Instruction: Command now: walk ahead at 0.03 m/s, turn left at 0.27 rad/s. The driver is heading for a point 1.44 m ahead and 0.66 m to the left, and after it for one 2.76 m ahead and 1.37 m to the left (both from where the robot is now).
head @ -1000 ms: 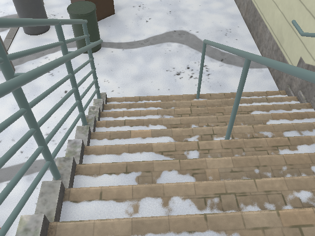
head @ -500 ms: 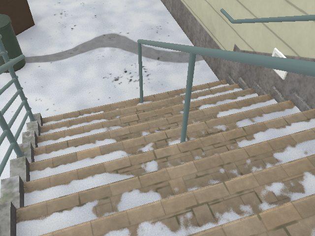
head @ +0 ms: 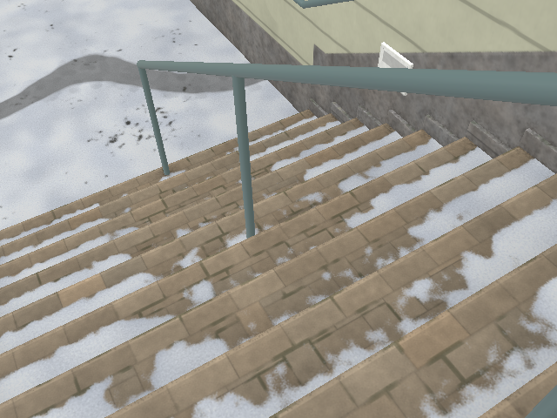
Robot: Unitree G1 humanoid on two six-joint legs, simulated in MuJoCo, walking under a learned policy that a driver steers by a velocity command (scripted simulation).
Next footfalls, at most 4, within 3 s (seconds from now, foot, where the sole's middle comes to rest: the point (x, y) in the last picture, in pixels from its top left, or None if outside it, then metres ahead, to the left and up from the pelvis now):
0.22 left None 0.03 0.11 -0.76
0.86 right None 0.14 -0.05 -0.76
1.44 left None -0.01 0.11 -0.76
2.00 right None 0.39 0.12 -0.93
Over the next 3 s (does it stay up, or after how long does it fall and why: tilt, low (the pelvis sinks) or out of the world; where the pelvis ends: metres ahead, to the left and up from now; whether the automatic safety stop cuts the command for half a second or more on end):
stays up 0.62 0.47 -0.39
